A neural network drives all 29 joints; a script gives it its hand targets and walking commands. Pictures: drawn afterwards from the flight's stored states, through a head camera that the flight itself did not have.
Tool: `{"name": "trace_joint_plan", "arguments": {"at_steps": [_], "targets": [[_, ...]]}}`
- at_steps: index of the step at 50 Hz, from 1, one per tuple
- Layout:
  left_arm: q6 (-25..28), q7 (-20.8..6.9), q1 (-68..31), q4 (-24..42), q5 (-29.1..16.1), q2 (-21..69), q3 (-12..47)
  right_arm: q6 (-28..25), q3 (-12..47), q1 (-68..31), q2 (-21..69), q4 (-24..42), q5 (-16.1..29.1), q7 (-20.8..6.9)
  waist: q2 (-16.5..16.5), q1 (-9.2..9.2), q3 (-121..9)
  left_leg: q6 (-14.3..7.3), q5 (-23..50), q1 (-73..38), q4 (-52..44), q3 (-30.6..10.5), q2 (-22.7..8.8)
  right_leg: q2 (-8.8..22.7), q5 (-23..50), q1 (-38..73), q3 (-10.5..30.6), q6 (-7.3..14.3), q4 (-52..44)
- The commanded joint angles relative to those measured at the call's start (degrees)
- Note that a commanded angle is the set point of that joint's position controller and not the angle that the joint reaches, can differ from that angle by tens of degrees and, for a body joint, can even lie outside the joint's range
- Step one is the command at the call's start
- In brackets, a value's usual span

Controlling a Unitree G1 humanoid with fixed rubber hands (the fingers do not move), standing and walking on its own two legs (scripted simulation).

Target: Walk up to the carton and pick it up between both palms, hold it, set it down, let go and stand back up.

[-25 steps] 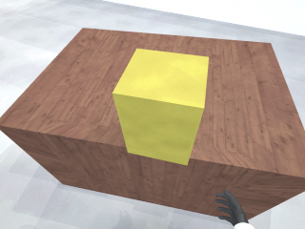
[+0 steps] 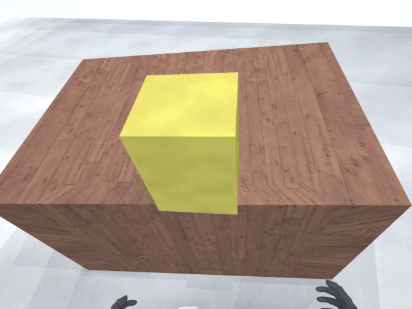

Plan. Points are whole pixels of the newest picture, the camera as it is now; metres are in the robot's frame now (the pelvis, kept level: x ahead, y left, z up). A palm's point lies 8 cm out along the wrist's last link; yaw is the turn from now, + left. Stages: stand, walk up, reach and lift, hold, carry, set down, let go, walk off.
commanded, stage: walk up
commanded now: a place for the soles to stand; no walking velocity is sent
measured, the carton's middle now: (194, 148) +0.45 +0.09 +0.04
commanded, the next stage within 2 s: reach and lift in 1.76 s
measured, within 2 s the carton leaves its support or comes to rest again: neither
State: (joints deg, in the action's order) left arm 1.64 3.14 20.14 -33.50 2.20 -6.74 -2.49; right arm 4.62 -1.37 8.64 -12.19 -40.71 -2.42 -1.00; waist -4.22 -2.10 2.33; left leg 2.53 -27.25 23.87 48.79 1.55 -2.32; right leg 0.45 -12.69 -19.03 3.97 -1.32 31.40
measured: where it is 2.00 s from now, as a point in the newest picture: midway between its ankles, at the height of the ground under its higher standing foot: outside the picture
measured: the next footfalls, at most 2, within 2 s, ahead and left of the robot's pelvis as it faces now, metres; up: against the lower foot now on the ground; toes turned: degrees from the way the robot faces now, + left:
left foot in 0.08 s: +0.05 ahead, +0.14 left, +0.00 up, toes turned +3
right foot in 0.40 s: +0.04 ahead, -0.05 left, +0.00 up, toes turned -3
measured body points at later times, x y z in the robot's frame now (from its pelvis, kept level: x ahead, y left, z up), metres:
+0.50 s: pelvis -0.01 +0.06 +0.00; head -0.01 +0.04 +0.45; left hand +0.13 +0.25 -0.10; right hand +0.07 -0.17 -0.13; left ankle +0.01 +0.13 -0.73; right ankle +0.00 -0.04 -0.73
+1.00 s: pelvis +0.01 +0.06 +0.01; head +0.01 +0.05 +0.46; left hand +0.10 +0.27 -0.12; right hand +0.08 -0.16 -0.12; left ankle +0.01 +0.13 -0.73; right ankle +0.00 -0.04 -0.73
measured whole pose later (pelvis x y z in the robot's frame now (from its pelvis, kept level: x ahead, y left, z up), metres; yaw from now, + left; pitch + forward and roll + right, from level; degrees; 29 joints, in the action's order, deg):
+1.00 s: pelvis +0.01 +0.06 +0.01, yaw -1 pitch -1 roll +0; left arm 1.5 0.4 18.8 -42.9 1.6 -6.7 -0.8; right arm -1.9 -1.2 20.0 -7.5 -42.6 -1.1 0.0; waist -1.0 0.4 0.7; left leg -3.3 -14.0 9.9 24.9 5.5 1.5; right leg -0.5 -14.6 -9.5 -3.7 1.6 25.2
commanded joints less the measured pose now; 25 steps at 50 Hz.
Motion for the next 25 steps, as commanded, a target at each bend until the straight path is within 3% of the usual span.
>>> {"name": "trace_joint_plan", "arguments": {"at_steps": [1, 2, 3, 4, 5, 6, 8, 10, 11, 12, 14, 15, 16, 19, 20, 21, 22, 23, 24, 25], "targets": [[-0.32, -0.96, -5.58, 4.68, -0.11, -10.50, -2.53, -2.23, 0.14, 3.07, 0.96, 4.25, 0.66, -0.14, 12.17, 3.45, -6.94, -1.99, 11.16, -13.14, -20.64, 3.73, 1.84, 9.03, 0.40, -2.31, 9.59, 6.86, -4.95], [-0.68, -1.39, -5.46, 4.13, -0.30, -9.44, -2.25, -2.75, -0.25, 5.48, -0.35, 3.57, 0.62, 0.00, 8.06, 4.47, -6.19, -2.50, 15.11, -15.97, -25.62, 1.82, 1.73, 6.47, -1.17, -4.18, 8.64, 4.73, -1.41], [-0.74, -1.73, -2.75, 3.38, -0.68, -7.27, -1.58, -3.23, -1.20, 5.49, -2.76, 3.91, 0.20, 0.13, 1.09, 3.58, -6.94, -4.07, 14.04, -19.48, -27.40, -4.23, -2.83, 4.09, -3.83, -7.48, 6.13, 2.02, 4.11], [-0.80, -1.94, 0.01, 2.94, -0.90, -4.09, -0.21, -3.55, -1.67, 4.34, -4.41, 4.87, 0.10, 0.50, -7.59, 2.36, -6.47, -6.30, 8.20, -17.40, -31.91, -14.41, -10.62, -0.47, -11.12, -9.79, 1.57, -1.10, 10.67], [-1.29, -1.01, -1.69, 3.50, -0.75, -4.06, -0.18, -3.54, -2.15, 1.11, -6.04, 5.65, 0.44, 0.71, -7.47, 1.67, -4.14, -11.47, 2.43, -9.15, -34.02, -17.96, -13.51, -2.69, -19.58, -8.47, -2.21, -2.18, 15.30], [-1.79, -0.44, -2.88, 3.33, 0.06, -5.79, -0.51, -3.60, -2.30, -0.18, -5.39, 6.36, 1.00, 0.61, -4.87, 1.93, -0.83, -13.20, -2.34, -2.93, -35.52, -19.91, -14.81, -0.85, -20.35, -6.55, -1.21, -2.24, 19.54], [-2.09, -0.09, -4.54, 2.21, -0.13, -5.95, -0.61, -4.03, -1.64, 1.09, -3.15, 6.85, 1.57, 0.92, -2.62, 2.98, 3.33, -12.86, 6.59, -7.12, -35.59, -16.92, -13.36, -1.16, -21.59, -11.92, -0.17, -1.82, 22.09], [-1.98, -0.31, -3.11, 1.16, 0.07, -5.38, -0.19, -4.80, -1.40, 3.67, -2.31, 6.17, 0.80, 1.49, -2.85, 2.95, 1.89, -12.59, 19.55, -12.79, -32.05, -15.67, -13.39, 0.08, -19.81, -14.23, 0.54, -1.34, 22.57], [-1.65, -0.61, -2.25, 0.85, 0.15, -4.33, 0.16, -5.10, -1.33, 4.69, -1.43, 5.35, 0.40, 1.41, -2.00, 2.96, -1.17, -13.25, 21.97, -15.60, -30.75, -14.24, -12.45, 0.52, -18.95, -12.65, 0.26, -1.26, 20.27], [-1.35, -0.96, -2.93, 0.52, 0.16, -4.02, 0.47, -5.26, -1.28, 5.47, -0.87, 5.19, 0.20, 1.46, -0.22, 3.23, -2.63, -13.02, 23.56, -17.58, -29.90, -12.88, -11.38, 0.17, -18.18, -11.78, -0.83, -1.41, 18.06], [-0.92, -1.48, -3.14, 0.58, 0.11, -2.79, 0.97, -5.65, -1.46, 4.90, -1.33, 5.12, 0.07, 1.54, -2.27, 2.99, -4.75, -12.67, 21.53, -18.02, -29.35, -9.74, -10.31, 0.01, -15.88, -7.83, -2.93, -0.81, 13.61], [-0.87, -1.61, -4.05, 0.62, 0.21, -3.01, 0.90, -5.72, -1.60, 4.54, -1.37, 5.62, 0.07, 1.62, -0.47, 3.02, -4.25, -12.82, 20.77, -17.60, -29.29, -10.40, -10.62, 0.00, -14.81, -6.33, -3.41, -0.65, 11.74], [-0.74, -1.72, -4.50, 1.23, 0.15, -2.29, 1.12, -5.53, -1.69, 4.66, -2.12, 5.39, 0.29, 1.45, -1.07, 3.04, -4.94, -12.67, 19.62, -16.10, -28.82, -9.44, -9.95, -0.35, -13.12, -3.14, -4.62, -0.57, 6.19], [0.07, -1.74, 0.67, 0.37, 0.34, -2.85, 0.32, -5.20, -1.41, 3.85, -2.19, 4.91, 0.89, 0.70, -0.40, -0.02, -3.93, -9.07, 17.06, -6.87, -26.73, -7.01, -8.25, -0.39, 1.19, 10.54, -4.68, 1.96, -7.93], [0.37, -1.60, 1.94, 0.08, 0.56, -4.61, -0.33, -5.44, -0.77, 4.49, -0.74, 4.93, 1.07, 0.35, 2.76, -0.43, -3.44, -7.44, 17.61, -3.25, -25.16, -6.77, -7.77, 2.69, 4.23, 14.17, -0.42, 3.52, -8.14], [0.73, -1.59, 1.68, 0.24, 0.67, -6.93, -0.89, -5.71, -0.15, 6.43, 1.12, 4.76, 1.41, 0.02, 9.88, 0.70, -3.99, -4.98, 12.45, -0.49, -21.39, -3.96, -4.31, 8.92, 2.47, 14.98, 9.79, 5.60, -11.58], [0.78, -1.50, -1.37, 0.04, -0.22, -8.45, -1.09, -5.46, 0.05, 6.87, 2.07, 4.27, 1.14, 0.15, 9.52, 2.54, -1.57, -2.75, 8.58, -3.80, -20.40, 0.32, -0.42, 12.54, -4.90, 6.97, 14.19, 8.22, -14.45], [0.62, -1.76, -3.91, -0.36, -0.79, -8.01, -0.68, -5.33, -0.36, 8.29, 1.53, 4.03, 0.83, 0.53, 10.18, 3.82, -0.32, -3.21, 7.42, -11.30, -21.68, 0.58, -0.50, 11.60, -11.69, -1.38, 12.33, 8.71, -15.34], [0.53, -2.27, -5.56, -0.25, -0.94, -6.12, -0.17, -5.63, -0.13, 9.50, 1.82, 3.79, 0.50, 0.58, 10.32, 4.54, 1.54, -3.78, 8.58, -14.49, -24.93, -0.95, -1.14, 8.66, -11.94, -3.67, 8.56, 7.23, -14.84], [0.61, -2.53, -5.62, -0.25, -0.82, -4.60, 0.24, -6.04, -0.13, 10.36, 1.13, 2.96, 0.50, 0.44, 8.15, 4.21, 1.56, -4.34, 11.19, -14.68, -26.34, -3.09, -2.20, 6.18, -8.77, -1.66, 5.02, 5.93, -13.72]]}}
